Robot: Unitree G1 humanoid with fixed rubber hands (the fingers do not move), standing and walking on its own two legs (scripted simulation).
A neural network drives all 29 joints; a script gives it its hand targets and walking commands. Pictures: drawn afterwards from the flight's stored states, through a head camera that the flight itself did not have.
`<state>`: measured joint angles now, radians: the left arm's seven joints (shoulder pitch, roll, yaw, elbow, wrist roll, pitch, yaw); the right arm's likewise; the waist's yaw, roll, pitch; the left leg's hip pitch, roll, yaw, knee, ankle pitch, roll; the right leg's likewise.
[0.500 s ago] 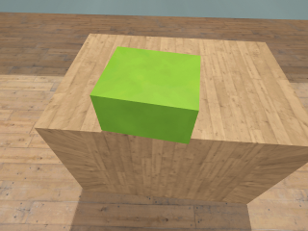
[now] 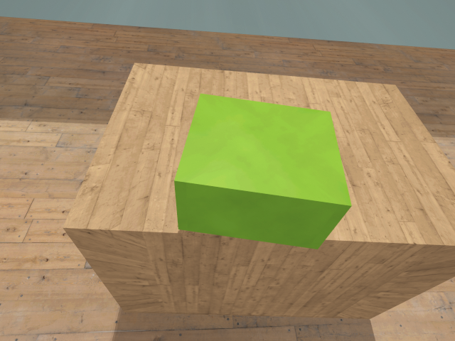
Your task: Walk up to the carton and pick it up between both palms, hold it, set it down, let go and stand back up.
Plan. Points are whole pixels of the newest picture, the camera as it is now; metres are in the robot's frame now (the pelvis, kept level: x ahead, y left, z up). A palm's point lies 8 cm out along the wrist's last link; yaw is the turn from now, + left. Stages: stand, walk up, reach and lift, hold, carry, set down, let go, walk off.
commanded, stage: walk up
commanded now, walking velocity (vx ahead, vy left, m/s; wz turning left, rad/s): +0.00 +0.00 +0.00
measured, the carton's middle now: (256, 168) +0.47 -0.06 +0.00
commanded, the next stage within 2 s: none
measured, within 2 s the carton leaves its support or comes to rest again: neither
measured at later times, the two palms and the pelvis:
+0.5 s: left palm out of the picture +0.07 +0.23 -0.15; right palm out of the picture +0.05 -0.19 -0.15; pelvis +0.06 +0.02 +0.00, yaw +1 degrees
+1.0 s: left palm out of the picture +0.14 +0.17 -0.14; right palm out of the picture +0.02 -0.36 -0.16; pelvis +0.03 -0.09 -0.02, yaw -1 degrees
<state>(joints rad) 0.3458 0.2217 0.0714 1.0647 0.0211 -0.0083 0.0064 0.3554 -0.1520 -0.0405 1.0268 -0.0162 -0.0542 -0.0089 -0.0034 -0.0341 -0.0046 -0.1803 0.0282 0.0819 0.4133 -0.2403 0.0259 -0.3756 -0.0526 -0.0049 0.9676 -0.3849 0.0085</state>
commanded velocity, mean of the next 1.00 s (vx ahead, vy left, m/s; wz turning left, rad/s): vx -0.10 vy -0.09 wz -0.02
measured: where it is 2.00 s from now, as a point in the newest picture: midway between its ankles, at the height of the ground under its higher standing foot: outside the picture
